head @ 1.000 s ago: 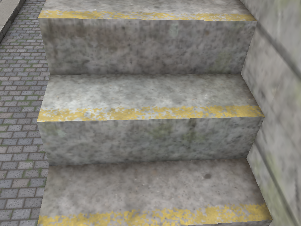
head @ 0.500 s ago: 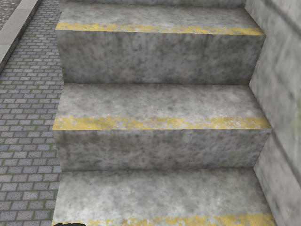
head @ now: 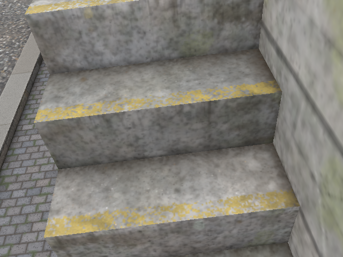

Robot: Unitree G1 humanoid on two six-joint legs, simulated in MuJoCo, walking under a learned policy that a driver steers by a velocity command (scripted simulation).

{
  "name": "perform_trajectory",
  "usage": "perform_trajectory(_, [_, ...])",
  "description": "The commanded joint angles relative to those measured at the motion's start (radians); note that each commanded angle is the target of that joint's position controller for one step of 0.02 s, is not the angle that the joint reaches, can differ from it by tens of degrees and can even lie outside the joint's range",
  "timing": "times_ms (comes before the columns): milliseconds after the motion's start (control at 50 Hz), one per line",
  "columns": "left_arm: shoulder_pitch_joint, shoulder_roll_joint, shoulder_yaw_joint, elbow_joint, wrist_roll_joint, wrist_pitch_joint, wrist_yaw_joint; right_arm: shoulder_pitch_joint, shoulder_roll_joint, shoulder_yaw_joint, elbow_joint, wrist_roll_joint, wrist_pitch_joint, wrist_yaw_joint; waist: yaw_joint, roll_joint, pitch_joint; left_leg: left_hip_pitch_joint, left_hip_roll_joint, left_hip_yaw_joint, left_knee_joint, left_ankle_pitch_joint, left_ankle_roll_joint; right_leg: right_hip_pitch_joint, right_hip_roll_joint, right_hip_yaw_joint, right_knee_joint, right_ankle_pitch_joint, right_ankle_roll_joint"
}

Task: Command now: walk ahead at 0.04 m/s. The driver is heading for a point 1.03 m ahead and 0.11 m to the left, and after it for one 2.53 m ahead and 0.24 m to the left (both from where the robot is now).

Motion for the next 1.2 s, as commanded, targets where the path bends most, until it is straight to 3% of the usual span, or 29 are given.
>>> perform_trajectory(20, [-0.083, 0.073, 0.015, -0.085, 0.003, -0.004, 0.019, 0.097, 0.019, 0.009, -0.026, -0.01, 0.027, -0.024, -0.066, -0.163, 0.042, -0.012, 0.05, -0.073, -0.1, -0.057, -0.048, 0.007, -0.18, 0.307, -0.419, -0.08, -0.156])
perform_trajectory(80, [-0.092, 0.079, 0.025, -0.123, 0.005, 0.021, 0.051, 0.084, 0.03, -0.001, -0.047, -0.006, 0.055, -0.029, -0.061, -0.202, 0.039, 0.025, 0.088, -0.024, -0.243, -0.138, -0.115, 0.004, -0.165, 0.271, -0.443, -0.17, -0.176])
perform_trajectory(100, [-0.12, 0.035, 0.015, -0.146, 0.006, 0.032, 0.074, 0.09, 0.051, 0.008, -0.057, 0.014, 0.061, -0.018, -0.079, -0.222, 0.02, 0.111, 0.165, -0.04, -0.548, -0.321, -0.135, 0.015, -0.149, 0.261, -0.511, -0.269, -0.157])
perform_trajectory(120, [-0.123, 0.049, 0.022, -0.164, -0.021, 0.059, 0.1, -0.004, 0.078, 0.038, -0.092, 0.015, 0.062, -0.003, -0.044, -0.264, 0.089, 0.133, 0.163, 0.17, -1.007, -0.711, -0.142, 0.081, -0.099, 0.201, -0.636, -0.348, -0.144])
perform_trajectory(140, [-0.087, 0.114, 0.049, -0.185, -0.04, 0.087, 0.126, -0.103, 0.079, 0.041, -0.077, 0.006, 0.08, 0.002, 0.019, -0.215, 0.152, 0.197, 0.134, 0.256, -1.2, -0.647, -0.131, 0.088, -0.103, 0.237, -0.613, -0.381, -0.135])
perform_trajectory(160, [-0.058, 0.154, 0.065, -0.208, -0.041, 0.061, 0.118, -0.095, -0.011, 0.009, -0.054, 0.003, 0.094, -0.003, 0.053, -0.167, 0.137, 0.265, 0.084, 0.244, -1.188, -0.627, -0.128, 0.105, -0.125, 0.272, -0.637, -0.435, -0.141])
perform_trajectory(180, [-0.014, 0.195, 0.081, -0.197, -0.056, 0.048, 0.119, -0.055, -0.054, -0.008, -0.038, 0.008, 0.086, -0.005, 0.045, -0.181, 0.155, 0.268, 0.108, 0.19, -1.25, -0.511, -0.082, 0.122, -0.13, 0.295, -0.609, -0.403, -0.136])
perform_trajectory(200, [0.02, 0.164, 0.077, -0.176, -0.065, 0.027, 0.112, -0.013, -0.108, -0.022, -0.022, -0.004, 0.069, -0.001, 0.04, -0.105, 0.148, 0.323, 0.16, 0.103, -1.27, -0.36, -0.022, 0.083, -0.095, 0.247, -0.615, -0.278, -0.1])
perform_trajectory(220, [-0.004, 0.163, 0.073, -0.173, -0.07, 0.017, 0.108, 0.03, -0.107, -0.028, -0.019, -0.007, 0.047, 0.007, -0.003, -0.036, 0.142, 0.253, 0.19, 0.025, -1.303, -0.427, 0.035, 0.143, -0.049, 0.149, -0.599, -0.18, -0.065])
perform_trajectory(240, [-0.036, 0.134, 0.065, -0.17, -0.058, 0.009, 0.102, 0.025, -0.068, -0.02, -0.006, -0.001, 0.034, 0.006, -0.012, -0.041, 0.134, 0.242, 0.194, 0.026, -1.333, -0.364, 0.047, 0.202, -0.049, 0.136, -0.543, -0.091, -0.052])
perform_trajectory(280, [-0.025, 0.068, 0.042, -0.147, -0.026, 0.007, 0.089, -0.012, -0.015, -0.007, -0.018, -0.02, 0.018, 0.016, 0.0, -0.039, 0.046, 0.292, 0.192, 0.04, -1.344, -0.29, 0.023, 0.301, -0.032, 0.119, -0.538, 0.015, -0.053])
perform_trajectory(320, [-0.029, 0.092, 0.042, -0.143, -0.002, 0.002, 0.079, -0.022, -0.024, -0.005, -0.027, -0.018, 0.011, 0.016, 0.0, -0.034, 0.01, 0.312, 0.208, 0.024, -1.375, -0.253, 0.028, 0.338, -0.019, 0.098, -0.549, 0.115, -0.043])
perform_trajectory(360, [-0.035, 0.113, 0.042, -0.137, -0.012, -0.002, 0.071, 0.013, -0.041, -0.005, -0.012, -0.024, 0.004, 0.017, -0.009, -0.018, -0.008, 0.335, 0.208, 0.02, -1.395, -0.252, 0.03, 0.357, -0.022, 0.088, -0.565, 0.147, -0.039])
perform_trajectory(400, [-0.057, 0.132, 0.041, -0.134, -0.012, -0.004, 0.066, 0.015, -0.057, -0.004, -0.01, -0.014, 0.0, 0.017, -0.014, -0.015, -0.013, 0.348, 0.211, 0.02, -1.395, -0.215, 0.031, 0.363, -0.025, 0.089, -0.564, 0.2, -0.042])
perform_trajectory(460, [-0.064, 0.119, 0.028, -0.121, -0.014, -0.007, 0.051, 0.032, -0.053, -0.007, 0.014, -0.015, 0.001, 0.029, -0.01, -0.041, -0.008, 0.374, 0.215, 0.036, -1.397, -0.146, 0.01, 0.373, -0.044, 0.086, -0.575, 0.272, -0.042])
perform_trajectory(520, [-0.048, 0.136, 0.031, -0.101, -0.017, 0.001, 0.062, 0.026, -0.059, -0.015, 0.016, -0.009, -0.005, 0.04, -0.007, -0.041, -0.004, 0.388, 0.212, 0.039, -1.409, -0.13, 0.01, 0.378, -0.052, 0.083, -0.576, 0.277, -0.035])
perform_trajectory(600, [-0.031, 0.142, 0.029, -0.079, -0.012, -0.004, 0.067, 0.021, -0.043, -0.022, 0.026, -0.015, 0.004, 0.035, -0.01, -0.055, -0.005, 0.411, 0.213, 0.047, -1.415, -0.065, 0.008, 0.379, -0.062, 0.073, -0.578, 0.333, -0.025])
perform_trajectory(620, [-0.043, 0.134, 0.028, -0.068, -0.013, -0.007, 0.062, 0.041, -0.051, -0.028, 0.031, -0.032, 0.008, 0.03, -0.016, -0.071, -0.005, 0.415, 0.214, 0.058, -1.426, -0.075, 0.006, 0.378, -0.061, 0.071, -0.588, 0.347, -0.026])
perform_trajectory(760, [-0.036, 0.135, 0.03, -0.018, -0.015, -0.011, 0.051, 0.044, -0.037, -0.035, 0.035, -0.024, 0.023, 0.021, -0.011, -0.056, -0.009, 0.427, 0.21, 0.07, -1.43, -0.061, 0.003, 0.394, -0.066, 0.071, -0.595, 0.351, -0.016])
perform_trajectory(780, [-0.02, 0.144, 0.033, -0.023, -0.015, -0.013, 0.055, 0.029, -0.035, -0.034, 0.033, -0.005, 0.024, 0.022, -0.006, -0.04, -0.006, 0.424, 0.208, 0.066, -1.422, -0.066, 0.004, 0.395, -0.067, 0.073, -0.589, 0.322, -0.017])
perform_trajectory(840, [-0.024, 0.137, 0.033, -0.021, -0.014, -0.013, 0.059, 0.029, -0.028, -0.034, 0.034, -0.008, 0.026, 0.019, -0.009, -0.054, 0.007, 0.41, 0.209, 0.066, -1.423, -0.112, 0.004, 0.383, -0.068, 0.075, -0.596, 0.282, -0.017])
perform_trajectory(860, [-0.014, 0.131, 0.033, -0.011, -0.017, -0.012, 0.06, 0.042, -0.022, -0.033, 0.044, -0.01, 0.027, 0.019, -0.011, -0.058, -0.001, 0.413, 0.202, 0.07, -1.428, -0.209, 0.011, 0.379, -0.062, 0.075, -0.608, 0.184, -0.026])
perform_trajectory(900, [-0.033, 0.176, 0.05, -0.018, -0.034, -0.004, 0.071, 0.045, -0.044, -0.043, 0.039, 0.002, 0.026, 0.015, -0.02, -0.099, 0.034, 0.358, 0.173, 0.088, -1.383, -0.504, 0.038, 0.322, -0.064, 0.105, -0.631, -0.13, -0.079])
perform_trajectory(940, [-0.07, 0.189, 0.058, -0.048, -0.036, 0.003, 0.081, 0.048, -0.052, -0.043, 0.028, 0.003, 0.011, 0.01, -0.027, -0.142, 0.088, 0.3, 0.176, 0.078, -1.372, -0.567, 0.05, 0.256, -0.092, 0.16, -0.664, -0.249, -0.119])
perform_trajectory(1060, [-0.079, 0.163, 0.047, -0.092, -0.04, -0.018, 0.082, 0.073, -0.07, -0.043, 0.016, 0.004, -0.02, 0.022, -0.031, -0.055, 0.06, 0.369, 0.204, 0.032, -1.381, -0.485, 0.076, 0.192, -0.062, 0.113, -0.563, -0.076, -0.135])
perform_trajectory(1100, [-0.078, 0.155, 0.039, -0.101, -0.038, -0.032, 0.074, 0.074, -0.076, -0.043, 0.012, 0.003, -0.028, 0.023, -0.031, -0.038, 0.038, 0.413, 0.212, 0.026, -1.375, -0.372, 0.084, 0.194, -0.046, 0.077, -0.52, 0.044, -0.135])
perform_trajectory(1120, [-0.049, 0.155, 0.038, -0.093, -0.045, -0.038, 0.068, 0.08, -0.075, -0.041, 0.012, 0.001, -0.024, 0.023, -0.026, -0.028, 0.019, 0.429, 0.207, 0.043, -1.349, -0.278, 0.08, 0.221, -0.043, 0.07, -0.511, 0.114, -0.142])
perform_trajectory(1160, [-0.013, 0.19, 0.042, -0.092, -0.045, -0.055, 0.042, 0.061, -0.067, -0.033, -0.003, -0.004, -0.014, 0.02, -0.008, -0.086, -0.039, 0.424, 0.162, 0.117, -1.243, -0.022, 0.058, 0.336, -0.048, 0.085, -0.525, 0.228, -0.166])
perform_trajectory(1200, [0.033, 0.218, 0.053, -0.096, -0.046, -0.05, 0.034, 0.04, -0.073, -0.028, -0.03, 0.0, -0.018, 0.027, 0.021, -0.146, -0.091, 0.38, 0.141, 0.16, -1.121, 0.122, 0.022, 0.46, -0.084, 0.153, -0.58, 0.298, -0.206])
